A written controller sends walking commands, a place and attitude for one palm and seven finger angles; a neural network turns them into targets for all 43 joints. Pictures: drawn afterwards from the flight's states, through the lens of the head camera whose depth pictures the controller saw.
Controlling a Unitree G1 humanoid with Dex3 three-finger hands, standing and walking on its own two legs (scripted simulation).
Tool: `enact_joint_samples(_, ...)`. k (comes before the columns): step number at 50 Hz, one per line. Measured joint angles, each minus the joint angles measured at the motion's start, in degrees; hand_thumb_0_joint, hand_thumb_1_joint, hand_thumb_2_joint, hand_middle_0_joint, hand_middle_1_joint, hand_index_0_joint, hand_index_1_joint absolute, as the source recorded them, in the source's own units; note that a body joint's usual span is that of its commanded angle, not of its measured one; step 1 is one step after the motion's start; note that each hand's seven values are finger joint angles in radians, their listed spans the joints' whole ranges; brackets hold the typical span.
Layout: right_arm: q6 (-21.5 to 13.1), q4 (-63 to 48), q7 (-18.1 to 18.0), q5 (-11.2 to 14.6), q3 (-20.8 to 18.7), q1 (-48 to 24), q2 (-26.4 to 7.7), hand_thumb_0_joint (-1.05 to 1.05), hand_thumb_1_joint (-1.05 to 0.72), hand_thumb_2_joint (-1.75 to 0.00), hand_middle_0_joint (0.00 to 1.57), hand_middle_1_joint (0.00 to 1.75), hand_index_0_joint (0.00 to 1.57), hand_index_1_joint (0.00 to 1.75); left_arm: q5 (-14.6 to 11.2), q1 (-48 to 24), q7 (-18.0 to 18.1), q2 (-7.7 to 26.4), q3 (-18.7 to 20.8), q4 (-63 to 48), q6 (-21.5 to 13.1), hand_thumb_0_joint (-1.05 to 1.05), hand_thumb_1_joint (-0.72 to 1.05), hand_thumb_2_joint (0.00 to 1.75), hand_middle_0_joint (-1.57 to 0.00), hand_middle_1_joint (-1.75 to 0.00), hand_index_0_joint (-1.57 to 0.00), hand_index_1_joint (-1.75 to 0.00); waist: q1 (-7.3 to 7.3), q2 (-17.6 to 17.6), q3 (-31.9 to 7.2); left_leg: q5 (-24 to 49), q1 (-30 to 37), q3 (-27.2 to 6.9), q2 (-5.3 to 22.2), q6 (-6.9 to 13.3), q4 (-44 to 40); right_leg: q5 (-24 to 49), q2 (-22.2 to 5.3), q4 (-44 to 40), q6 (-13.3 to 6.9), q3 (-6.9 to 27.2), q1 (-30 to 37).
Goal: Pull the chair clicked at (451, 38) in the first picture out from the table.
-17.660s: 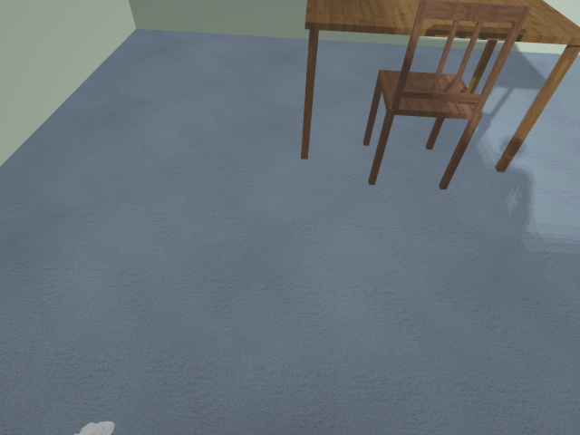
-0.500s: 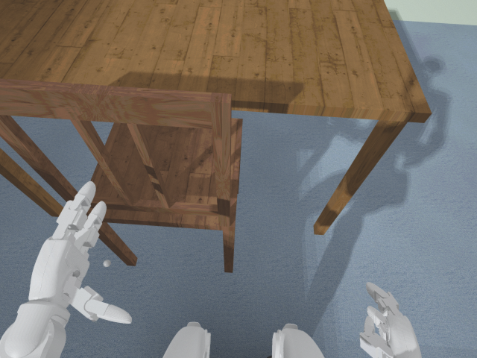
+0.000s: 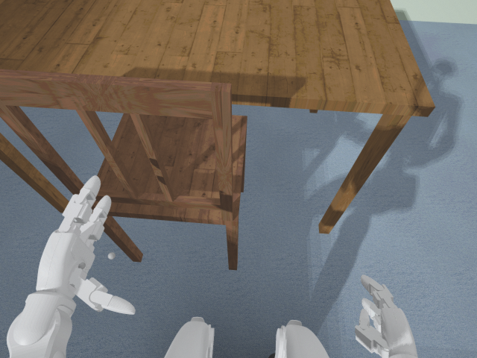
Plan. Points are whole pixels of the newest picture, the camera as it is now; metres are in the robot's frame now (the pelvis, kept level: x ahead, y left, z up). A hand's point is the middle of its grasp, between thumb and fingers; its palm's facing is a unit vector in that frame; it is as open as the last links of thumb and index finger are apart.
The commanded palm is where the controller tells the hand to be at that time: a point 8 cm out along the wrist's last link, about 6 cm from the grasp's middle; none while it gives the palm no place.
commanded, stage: aim the fingers beside a spindle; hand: left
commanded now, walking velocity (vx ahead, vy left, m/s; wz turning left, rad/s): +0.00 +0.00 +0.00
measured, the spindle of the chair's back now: (114, 159) +0.46 +0.28 +0.00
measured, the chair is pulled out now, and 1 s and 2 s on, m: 0.00 0.00 0.00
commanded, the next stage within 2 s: none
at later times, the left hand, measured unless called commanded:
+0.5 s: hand (133, 245) +0.28 +0.18 +0.03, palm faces -0.05 -1.00 -0.03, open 17.0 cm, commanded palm +0.26 +0.24 +0.04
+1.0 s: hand (155, 240) +0.30 +0.16 +0.01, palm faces -0.06 -1.00 -0.04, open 17.0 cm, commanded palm +0.28 +0.22 +0.02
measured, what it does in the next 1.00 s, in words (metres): stands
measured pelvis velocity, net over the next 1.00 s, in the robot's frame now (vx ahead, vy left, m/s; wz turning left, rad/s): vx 0.00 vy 0.00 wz -0.01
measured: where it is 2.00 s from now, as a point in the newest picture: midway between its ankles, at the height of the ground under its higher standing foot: outside the picture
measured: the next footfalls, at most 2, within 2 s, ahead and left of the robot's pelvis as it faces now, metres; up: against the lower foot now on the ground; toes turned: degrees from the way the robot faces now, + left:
none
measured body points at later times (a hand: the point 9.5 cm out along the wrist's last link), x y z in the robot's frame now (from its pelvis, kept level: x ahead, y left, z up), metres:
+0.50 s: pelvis +0.00 +0.01 -0.01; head +0.10 +0.02 +0.43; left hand +0.27 +0.24 +0.04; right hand +0.19 -0.23 -0.09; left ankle +0.02 +0.13 -0.64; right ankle +0.04 -0.11 -0.64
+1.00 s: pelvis +0.00 +0.00 -0.02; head +0.10 +0.00 +0.41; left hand +0.30 +0.21 +0.01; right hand +0.18 -0.24 -0.12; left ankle +0.02 +0.13 -0.64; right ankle +0.04 -0.11 -0.64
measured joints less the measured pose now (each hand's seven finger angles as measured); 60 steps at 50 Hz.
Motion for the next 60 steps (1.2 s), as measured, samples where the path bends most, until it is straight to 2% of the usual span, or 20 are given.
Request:
enact_joint_samples(4, -0.2, 0.0, -0.2, -0.2, -0.2, 0.1, 0.0, 0.02, -0.9, -0.9, 0.21, 0.3, 0.2, 0.3, 0.3, -0.6, -0.3, -0.2, -0.7, 0.5, 0.9, -0.02, -0.5, 0.3, -0.06, -0.08, -0.06, -0.08, -0.38, -0.3, 0.1, -0.2, -0.6, 0.3, 0.1, 0.1, 0.4, 0.0, 0.1, 0.4, 0.1, 0.3, -0.7)
enact_joint_samples(11, -0.1, 0.3, 0.4, -0.7, -0.8, 0.6, 0.2, 0.02, -0.91, -0.9, 0.21, 0.3, 0.2, 0.3, 0.8, -0.5, 1.9, -0.6, -0.6, -1.3, -1.4, -0.02, -0.5, 0.3, -0.06, -0.08, -0.06, -0.08, -0.8, -0.6, -0.3, -0.5, -1.3, 0.5, 0.0, 0.4, 0.9, -0.2, 0.0, 0.7, 0.4, 0.6, -1.5)
enact_joint_samples(14, 0.3, 0.3, 0.6, -0.6, -0.7, 0.6, 0.1, 0.02, -0.91, -0.9, 0.21, 0.3, 0.2, 0.3, 1.1, -0.9, 2.0, -0.7, -0.9, -0.3, -1.3, -0.02, -0.5, 0.3, -0.06, -0.08, -0.06, -0.08, -0.79, -0.5, -0.7, -0.7, -1.8, 0.6, -0.1, 0.6, 1.2, -0.3, -0.1, 1.0, 0.6, 0.7, -2.0)
enact_joint_samples(19, 0.2, -0.1, 0.7, -0.7, -0.6, 0.5, 0.1, 0.02, -0.91, -0.9, 0.21, 0.3, 0.2, 0.3, 1.8, -1.4, 2.4, -1.4, -2.9, 0.3, -0.1, -0.02, -0.5, 0.3, -0.06, -0.08, -0.05, -0.08, -0.74, -0.2, -0.5, -1.0, -2.8, 0.8, -0.3, 0.9, 1.9, -0.5, -0.3, 1.6, 0.8, 0.9, -2.9)
enact_joint_samples(27, 0.3, 0.0, 1.2, -1.5, -0.5, -0.3, 0.9, 0.02, -0.91, -0.9, 0.21, 0.3, 0.2, 0.3, 3.6, -3.0, 5.3, -2.8, -5.3, -1.9, -1.8, -0.02, -0.5, 0.3, -0.06, -0.08, -0.06, -0.08, -0.5, -0.5, -0.8, -1.5, -4.5, 1.1, -0.6, 1.1, 3.1, -1.0, -0.6, 3.0, 1.0, 1.3, -4.8)
enact_joint_samples(35, 1.9, -0.6, 1.7, -1.4, -0.4, -0.6, 1.2, 0.02, -0.9, -0.9, 0.21, 0.3, 0.2, 0.3, 4.7, -3.3, 6.1, -3.0, -5.7, 0.2, 0.2, -0.02, -0.5, 0.3, -0.06, -0.08, -0.06, -0.08, -0.36, -0.3, -1.4, -1.7, -5.1, 1.3, -0.6, 1.0, 3.5, -1.4, -0.6, 3.6, 1.0, 1.5, -5.6)
enact_joint_samples(43, 1.6, 0.3, 1.5, -1.7, -0.9, -1.1, 0.8, 0.02, -0.91, -0.9, 0.21, 0.3, 0.2, 0.3, 5.4, -5.3, 7.2, -3.7, -7.0, -0.1, -2.6, -0.02, -0.5, 0.3, -0.06, -0.08, -0.06, -0.08, -0.14, -0.3, -1.4, -1.9, -6.8, 0.8, -0.6, 0.7, 4.8, -1.8, -0.7, 5.1, 0.6, 1.1, -7.1)
enact_joint_samples(46, 1.9, 0.5, 1.6, -1.6, -0.9, -1.4, 0.6, 0.02, -0.91, -0.9, 0.21, 0.3, 0.2, 0.3, 6.0, -6.9, 7.2, -3.8, -7.4, 1.5, -2.4, -0.02, -0.5, 0.3, -0.06, -0.08, -0.06, -0.08, -0.25, -0.3, -1.5, -2.0, -7.5, 0.8, -0.6, 0.6, 5.3, -1.9, -0.7, 5.7, 0.5, 1.1, -8.0)
enact_joint_samples(52, 2.6, 0.5, 1.4, -1.5, -0.9, -1.6, 0.9, 0.02, -0.91, -0.9, 0.21, 0.3, 0.2, 0.3, 6.1, -9.7, 7.3, -3.5, -6.2, 5.5, -0.8, -0.02, -0.5, 0.3, -0.07, -0.08, -0.06, -0.08, -0.76, -0.7, -1.3, -1.8, -8.4, 1.0, -0.4, 0.3, 5.5, -1.8, -0.4, 6.4, 0.1, 1.4, -9.2)
enact_joint_samples(60, 2.5, 1.7, 1.7, -1.6, -1.2, -0.7, 0.6, 0.02, -0.91, -0.9, 0.21, 0.3, 0.2, 0.3, 4.9, -10.8, 6.8, -2.8, -4.2, 6.5, -4.0, -0.02, -0.5, 0.3, -0.06, -0.08, -0.06, -0.08, -0.65, -0.5, -2.0, -1.9, -8.9, 0.7, -0.3, 0.0, 5.9, -2.0, -0.3, 6.8, -0.2, 1.1, -9.8)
